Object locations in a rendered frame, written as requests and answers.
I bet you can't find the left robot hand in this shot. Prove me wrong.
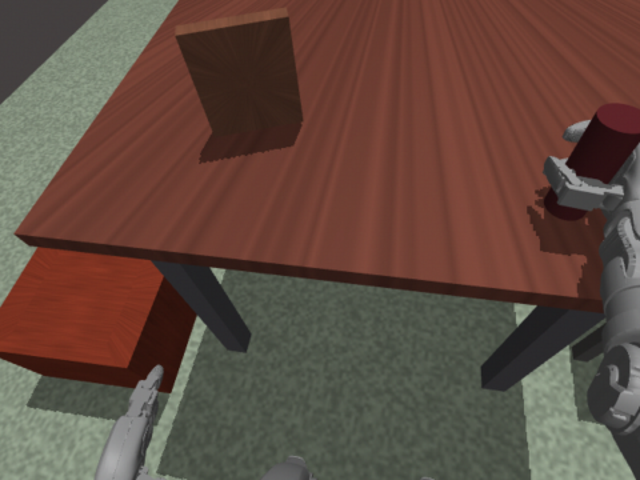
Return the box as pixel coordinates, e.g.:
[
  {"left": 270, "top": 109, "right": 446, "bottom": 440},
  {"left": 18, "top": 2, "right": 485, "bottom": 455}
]
[{"left": 94, "top": 365, "right": 167, "bottom": 480}]

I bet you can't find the table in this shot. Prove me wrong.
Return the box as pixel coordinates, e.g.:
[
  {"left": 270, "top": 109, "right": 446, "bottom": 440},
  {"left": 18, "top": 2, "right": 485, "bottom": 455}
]
[{"left": 14, "top": 0, "right": 640, "bottom": 392}]

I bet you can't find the right robot arm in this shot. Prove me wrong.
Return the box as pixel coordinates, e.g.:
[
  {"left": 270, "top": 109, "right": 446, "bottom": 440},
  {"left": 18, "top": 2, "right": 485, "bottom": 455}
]
[{"left": 587, "top": 200, "right": 640, "bottom": 480}]

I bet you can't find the right robot hand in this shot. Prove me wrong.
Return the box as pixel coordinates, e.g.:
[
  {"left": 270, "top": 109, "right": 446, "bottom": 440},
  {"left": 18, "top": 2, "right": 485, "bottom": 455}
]
[{"left": 543, "top": 120, "right": 640, "bottom": 220}]

